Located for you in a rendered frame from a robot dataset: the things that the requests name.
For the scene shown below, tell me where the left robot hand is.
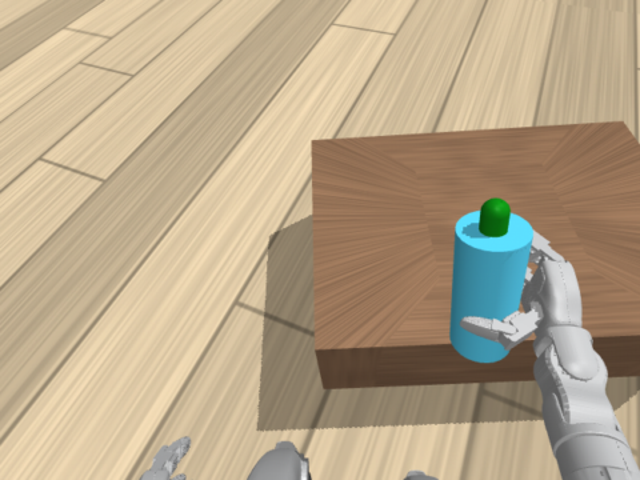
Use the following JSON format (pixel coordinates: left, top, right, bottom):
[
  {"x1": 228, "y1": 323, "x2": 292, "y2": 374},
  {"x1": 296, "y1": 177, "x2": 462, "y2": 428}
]
[{"x1": 139, "y1": 436, "x2": 191, "y2": 480}]

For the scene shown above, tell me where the right robot arm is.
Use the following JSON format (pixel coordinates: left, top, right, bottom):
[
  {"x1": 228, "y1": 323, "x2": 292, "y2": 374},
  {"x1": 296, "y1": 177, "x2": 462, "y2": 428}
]
[{"x1": 533, "y1": 325, "x2": 640, "y2": 480}]

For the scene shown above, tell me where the right robot hand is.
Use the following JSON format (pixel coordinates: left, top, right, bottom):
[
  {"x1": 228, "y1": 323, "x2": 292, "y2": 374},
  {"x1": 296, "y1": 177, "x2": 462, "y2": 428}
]
[{"x1": 460, "y1": 230, "x2": 582, "y2": 351}]

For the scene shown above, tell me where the bottle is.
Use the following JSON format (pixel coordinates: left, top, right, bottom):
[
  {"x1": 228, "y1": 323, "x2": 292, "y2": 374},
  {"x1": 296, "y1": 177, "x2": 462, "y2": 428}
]
[{"x1": 450, "y1": 198, "x2": 533, "y2": 363}]

